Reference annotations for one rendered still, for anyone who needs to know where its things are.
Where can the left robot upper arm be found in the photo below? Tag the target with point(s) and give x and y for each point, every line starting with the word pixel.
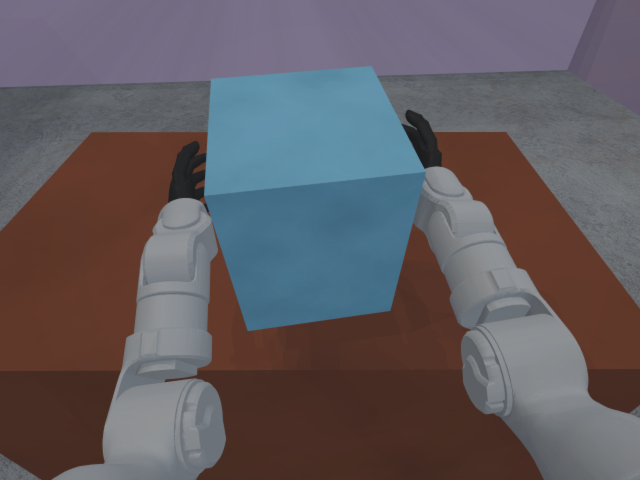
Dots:
pixel 163 431

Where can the carton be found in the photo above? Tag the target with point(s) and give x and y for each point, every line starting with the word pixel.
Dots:
pixel 312 185

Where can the pedestal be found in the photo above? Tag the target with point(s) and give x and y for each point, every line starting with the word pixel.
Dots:
pixel 370 397

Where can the right robot forearm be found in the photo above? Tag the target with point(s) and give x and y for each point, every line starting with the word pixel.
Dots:
pixel 486 286

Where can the robot right hand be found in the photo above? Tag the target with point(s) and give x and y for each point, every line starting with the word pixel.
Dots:
pixel 423 140

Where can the right robot upper arm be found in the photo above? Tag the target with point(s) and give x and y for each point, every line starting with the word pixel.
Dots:
pixel 529 372

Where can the robot left hand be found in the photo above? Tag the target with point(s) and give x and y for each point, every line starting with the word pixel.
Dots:
pixel 183 182

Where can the left robot forearm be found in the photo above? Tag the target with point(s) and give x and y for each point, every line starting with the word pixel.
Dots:
pixel 170 337

